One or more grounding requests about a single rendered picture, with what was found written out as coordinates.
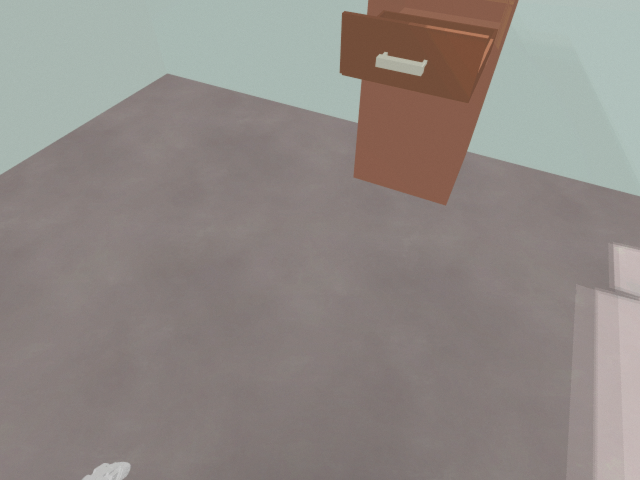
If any cabinet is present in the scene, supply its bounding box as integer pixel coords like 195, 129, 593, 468
353, 0, 519, 205

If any drawer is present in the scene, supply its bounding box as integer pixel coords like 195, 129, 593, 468
340, 10, 498, 103

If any handle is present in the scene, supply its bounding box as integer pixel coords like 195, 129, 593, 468
375, 52, 428, 76

